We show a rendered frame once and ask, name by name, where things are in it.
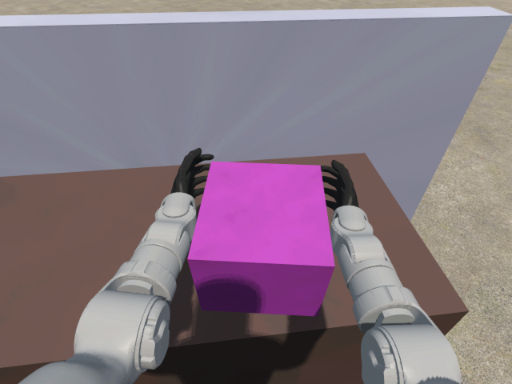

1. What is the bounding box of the pedestal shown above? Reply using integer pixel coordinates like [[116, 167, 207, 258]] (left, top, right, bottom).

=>
[[0, 153, 469, 384]]

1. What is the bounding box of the right robot upper arm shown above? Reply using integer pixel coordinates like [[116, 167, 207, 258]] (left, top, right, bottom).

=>
[[361, 324, 461, 384]]

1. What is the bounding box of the left robot upper arm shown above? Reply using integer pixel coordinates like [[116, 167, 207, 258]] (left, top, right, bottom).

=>
[[19, 290, 170, 384]]

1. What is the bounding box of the right robot forearm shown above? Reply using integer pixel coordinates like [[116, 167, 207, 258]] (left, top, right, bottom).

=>
[[330, 206, 461, 381]]

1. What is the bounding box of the right robot hand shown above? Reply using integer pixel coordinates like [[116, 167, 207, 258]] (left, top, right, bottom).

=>
[[321, 160, 359, 211]]

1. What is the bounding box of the carton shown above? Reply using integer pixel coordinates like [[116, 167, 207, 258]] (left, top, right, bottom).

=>
[[187, 162, 335, 317]]

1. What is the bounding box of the left robot forearm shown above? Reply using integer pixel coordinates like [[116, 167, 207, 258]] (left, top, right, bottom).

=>
[[74, 192, 197, 352]]

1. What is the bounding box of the left robot hand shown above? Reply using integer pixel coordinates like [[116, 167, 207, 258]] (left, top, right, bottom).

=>
[[171, 148, 214, 198]]

